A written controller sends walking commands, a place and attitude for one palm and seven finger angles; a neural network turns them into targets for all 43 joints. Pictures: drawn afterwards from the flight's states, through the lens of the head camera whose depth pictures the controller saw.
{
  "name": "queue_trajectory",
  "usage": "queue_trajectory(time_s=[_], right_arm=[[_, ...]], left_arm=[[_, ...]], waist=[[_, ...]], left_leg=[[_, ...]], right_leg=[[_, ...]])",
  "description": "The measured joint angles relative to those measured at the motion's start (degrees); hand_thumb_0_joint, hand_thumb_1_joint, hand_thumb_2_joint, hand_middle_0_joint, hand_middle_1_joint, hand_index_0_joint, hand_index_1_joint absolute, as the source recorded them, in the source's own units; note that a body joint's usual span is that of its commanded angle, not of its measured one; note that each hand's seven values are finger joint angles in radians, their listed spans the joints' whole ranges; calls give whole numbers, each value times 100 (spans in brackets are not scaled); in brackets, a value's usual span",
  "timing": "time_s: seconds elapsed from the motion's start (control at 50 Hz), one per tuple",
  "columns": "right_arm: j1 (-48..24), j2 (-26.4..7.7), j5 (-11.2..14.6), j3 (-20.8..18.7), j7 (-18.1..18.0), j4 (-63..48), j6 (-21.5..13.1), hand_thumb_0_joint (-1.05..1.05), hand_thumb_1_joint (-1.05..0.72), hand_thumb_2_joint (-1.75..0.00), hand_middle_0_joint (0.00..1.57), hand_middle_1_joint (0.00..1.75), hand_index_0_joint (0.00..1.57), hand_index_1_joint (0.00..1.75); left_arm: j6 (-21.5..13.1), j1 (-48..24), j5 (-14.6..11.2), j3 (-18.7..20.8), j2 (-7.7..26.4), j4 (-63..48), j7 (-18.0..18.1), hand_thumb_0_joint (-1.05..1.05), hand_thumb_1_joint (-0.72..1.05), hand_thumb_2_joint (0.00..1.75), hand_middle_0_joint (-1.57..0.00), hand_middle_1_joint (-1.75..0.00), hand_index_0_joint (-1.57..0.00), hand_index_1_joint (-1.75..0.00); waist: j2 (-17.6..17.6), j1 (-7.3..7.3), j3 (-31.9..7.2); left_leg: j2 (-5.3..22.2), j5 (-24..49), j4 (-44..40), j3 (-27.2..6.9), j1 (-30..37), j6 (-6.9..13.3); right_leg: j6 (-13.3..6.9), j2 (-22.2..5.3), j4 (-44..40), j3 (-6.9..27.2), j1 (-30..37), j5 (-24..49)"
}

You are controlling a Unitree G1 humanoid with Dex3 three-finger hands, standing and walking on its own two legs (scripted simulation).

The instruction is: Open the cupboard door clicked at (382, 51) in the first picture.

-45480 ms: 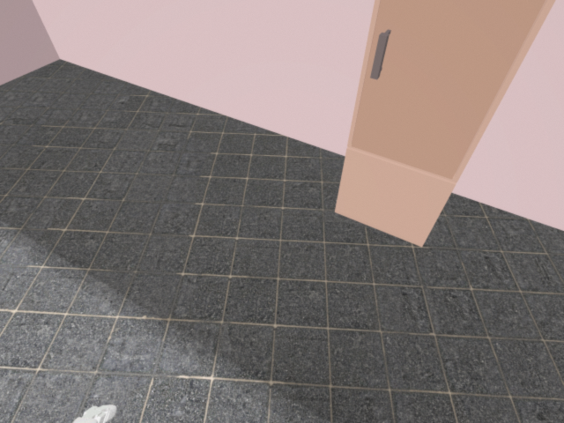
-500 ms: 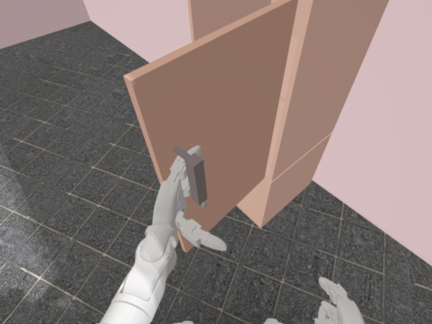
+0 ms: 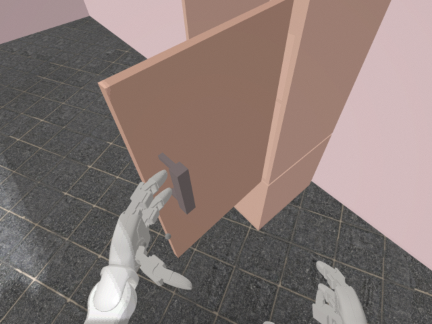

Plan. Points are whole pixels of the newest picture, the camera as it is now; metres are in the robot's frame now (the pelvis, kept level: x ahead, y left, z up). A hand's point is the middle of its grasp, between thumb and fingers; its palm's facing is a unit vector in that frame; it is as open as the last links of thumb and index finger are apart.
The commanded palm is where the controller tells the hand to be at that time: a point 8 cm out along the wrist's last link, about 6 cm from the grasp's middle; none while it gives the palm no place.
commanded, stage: slide the hand sideways off the handle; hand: left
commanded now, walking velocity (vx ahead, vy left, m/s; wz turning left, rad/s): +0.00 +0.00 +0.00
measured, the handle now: (176, 183) +0.35 +0.10 +0.07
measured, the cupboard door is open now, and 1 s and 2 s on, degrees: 94 94 94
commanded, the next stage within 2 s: draw the hand back to the body in 0.38 s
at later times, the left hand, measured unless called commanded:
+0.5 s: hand (135, 268) +0.20 +0.14 +0.06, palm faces -0.04 -1.00 -0.04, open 16.3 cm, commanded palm +0.18 +0.20 +0.07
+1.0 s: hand (81, 258) +0.19 +0.20 +0.12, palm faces +0.02 -1.00 -0.09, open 16.2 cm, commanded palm +0.16 +0.26 +0.13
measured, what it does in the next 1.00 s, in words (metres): stands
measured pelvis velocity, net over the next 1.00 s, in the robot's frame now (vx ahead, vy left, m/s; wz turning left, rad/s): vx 0.00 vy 0.02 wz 0.02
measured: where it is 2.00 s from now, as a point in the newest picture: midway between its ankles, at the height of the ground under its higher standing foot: outside the picture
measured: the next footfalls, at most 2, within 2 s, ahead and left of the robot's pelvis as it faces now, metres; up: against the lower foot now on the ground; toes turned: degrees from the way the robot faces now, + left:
none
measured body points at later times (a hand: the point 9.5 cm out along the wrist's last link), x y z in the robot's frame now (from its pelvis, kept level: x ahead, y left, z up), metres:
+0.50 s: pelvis +0.00 +0.00 -0.02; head +0.04 -0.02 +0.43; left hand +0.20 +0.20 +0.07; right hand +0.19 -0.23 -0.09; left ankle -0.01 +0.13 -0.69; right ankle +0.02 -0.10 -0.69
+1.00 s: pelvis +0.00 +0.02 +0.01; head +0.00 +0.01 +0.46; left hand +0.18 +0.25 +0.13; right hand +0.19 -0.20 -0.05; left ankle -0.01 +0.13 -0.69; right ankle +0.02 -0.10 -0.69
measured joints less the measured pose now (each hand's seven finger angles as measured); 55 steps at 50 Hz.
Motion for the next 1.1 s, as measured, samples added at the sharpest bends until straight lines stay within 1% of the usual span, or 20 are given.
queue_trajectory(time_s=[0.12,0.3,0.4,0.48,0.58,0.68,0.76,0.86,0.92,1.0,1.02,1.04,1.06,1.1], right_arm=[[80,-4,23,-19,-31,-54,-36,1,-90,-90,20,30,20,30],[133,-117,58,-88,-99,-75,-234,1,-90,-90,20,30,20,30],[158,-172,87,-103,-139,-90,-328,1,-90,-90,20,30,20,30],[126,-190,100,-82,-181,-108,-414,1,-90,-90,20,30,20,30],[149,-116,127,-44,-206,-124,-459,1,-90,-90,20,30,20,30],[303,-29,197,8,-217,-130,-456,1,-90,-90,20,30,20,30],[352,-60,234,81,-239,-139,-486,1,-90,-90,20,30,20,30],[314,-119,238,149,-298,-127,-588,1,-90,-90,20,30,20,30],[312,-125,238,160,-319,-97,-684,1,-90,-90,20,30,20,30],[314,-118,249,175,-328,-10,-777,1,-90,-90,20,30,20,30],[313,-108,228,171,-354,17,-770,1,-90,-90,20,30,20,30],[302,-91,196,170,-389,54,-746,1,-90,-90,20,30,20,30],[286,-76,166,174,-416,83,-713,1,-90,-90,20,30,21,30],[254,-57,132,177,-439,110,-648,1,-90,-90,20,30,21,30]], left_arm=[[-51,619,-115,271,161,-370,-246,-2,-50,30,-21,-33,-20,-33],[-265,1185,-477,752,334,-714,-623,-2,-50,30,-18,-31,-18,-31],[-353,1426,-606,785,394,-878,-884,-2,-50,30,-16,-30,-16,-31],[-329,1279,-631,730,425,-837,-951,-2,-50,30,-16,-30,-15,-31],[-125,1079,-612,757,482,-949,-845,-2,-50,30,-16,-30,-15,-30],[101,1271,-687,983,624,-1349,-739,-2,-50,30,-16,-30,-15,-30],[327,1397,-795,1083,636,-1482,-797,-2,-50,30,-16,-30,-15,-30],[680,1363,-817,1120,712,-1487,-890,-2,-50,30,-15,-30,-15,-30],[759,1390,-854,1187,770,-1618,-894,-2,-50,30,-16,-30,-15,-30],[770,1406,-934,1392,852,-1821,-923,-2,-47,31,-16,-30,-15,-30],[820,1380,-738,1401,925,-1877,-761,-2,-46,32,-16,-30,-15,-30],[896,1366,-512,1394,1015,-1940,-512,-2,-44,33,-16,-30,-16,-30],[973,1380,-337,1397,1078,-2002,-265,-2,-42,34,-16,-30,-16,-30],[1098,1436,-79,1405,1102,-2087,142,-2,-37,36,-16,-30,-16,-30]], waist=[[-7,10,-78],[45,32,-100],[91,35,-144],[99,30,-110],[60,18,-99],[105,-2,-196],[184,0,-214],[177,41,-111],[144,69,-77],[116,109,-88],[102,145,-79],[89,174,-62],[80,180,-48],[88,169,11]], left_leg=[[30,-65,21,-42,11,-51],[46,-168,280,-153,-218,-90],[32,-212,444,-194,-355,-76],[28,-245,619,-210,-508,-57],[37,-259,697,-171,-540,-30],[33,-210,486,-130,-231,15],[14,-153,320,-125,-4,56],[-8,-85,181,-118,172,98],[-15,-55,92,-116,288,111],[-15,-30,-30,-133,465,122],[-14,-20,-83,-122,540,125],[-13,3,-166,-107,637,129],[-16,41,-266,-95,734,134],[-26,119,-472,-79,926,146]], right_leg=[[-42,28,51,-40,6,-94],[-76,33,248,-145,-161,-196],[-61,14,363,-181,-258,-230],[-50,7,483,-195,-383,-237],[-29,16,527,-154,-418,-212],[16,24,293,-115,-108,-136],[66,13,83,-111,146,-59],[106,-2,-95,-104,344,30],[120,-4,-201,-103,470,69],[137,3,-361,-119,672,109],[139,6,-413,-110,742,122],[143,10,-490,-95,831,146],[153,11,-584,-84,923,182],[167,9,-786,-69,1112,261]])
